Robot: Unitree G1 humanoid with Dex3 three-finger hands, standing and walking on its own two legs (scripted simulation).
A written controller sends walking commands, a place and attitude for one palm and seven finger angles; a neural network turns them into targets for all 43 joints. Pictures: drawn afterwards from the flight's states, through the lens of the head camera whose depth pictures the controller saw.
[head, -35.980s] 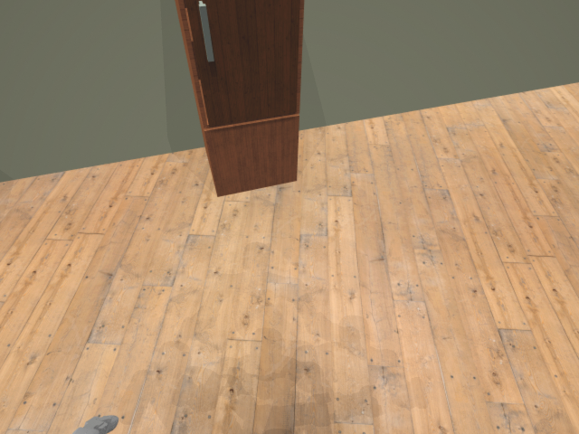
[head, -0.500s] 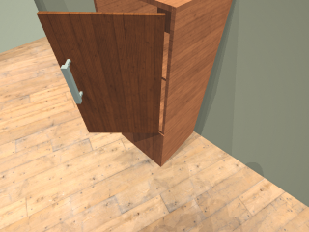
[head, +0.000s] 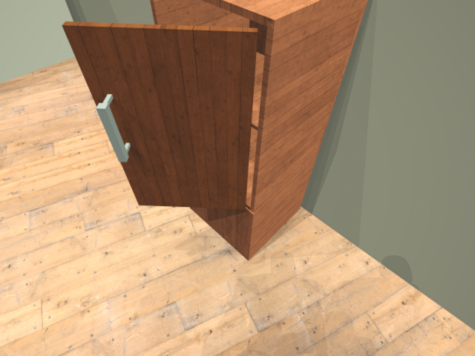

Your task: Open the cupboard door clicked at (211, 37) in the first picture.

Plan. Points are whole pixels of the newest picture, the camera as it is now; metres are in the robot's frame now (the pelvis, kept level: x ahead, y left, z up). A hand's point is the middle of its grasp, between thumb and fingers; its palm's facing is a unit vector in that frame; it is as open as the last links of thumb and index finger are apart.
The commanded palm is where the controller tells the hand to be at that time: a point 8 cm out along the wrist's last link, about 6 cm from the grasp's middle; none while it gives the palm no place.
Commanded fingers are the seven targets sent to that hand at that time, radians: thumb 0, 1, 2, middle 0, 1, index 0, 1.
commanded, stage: look again from close up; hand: left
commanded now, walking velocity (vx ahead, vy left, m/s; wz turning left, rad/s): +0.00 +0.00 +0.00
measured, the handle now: (116, 129) +0.59 +0.33 +0.01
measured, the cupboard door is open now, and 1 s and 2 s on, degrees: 42 42 42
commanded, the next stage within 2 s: shuffle to correct the standing spot in 0.46 s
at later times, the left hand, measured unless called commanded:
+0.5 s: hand out of the picture -0.02 +0.22 -0.18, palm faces +0.01 -0.98 -0.21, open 7.4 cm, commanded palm none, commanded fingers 0.00 0.90 0.90 -0.20 -0.30 -0.20 -0.30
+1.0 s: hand out of the picture -0.04 +0.23 -0.19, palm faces +0.00 -0.99 -0.14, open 7.4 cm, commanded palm none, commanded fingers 0.00 0.90 0.90 -0.20 -0.30 -0.20 -0.30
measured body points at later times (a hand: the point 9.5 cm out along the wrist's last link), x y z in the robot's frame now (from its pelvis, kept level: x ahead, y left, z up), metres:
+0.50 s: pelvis -0.04 +0.04 -0.01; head -0.05 +0.04 +0.44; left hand -0.02 +0.27 -0.16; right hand -0.03 -0.19 -0.16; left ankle -0.01 +0.14 -0.74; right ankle -0.06 -0.08 -0.74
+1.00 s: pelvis -0.01 +0.07 -0.01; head +0.00 +0.08 +0.44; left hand -0.04 +0.28 -0.17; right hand -0.05 -0.15 -0.16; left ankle -0.01 +0.14 -0.74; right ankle -0.04 -0.05 -0.72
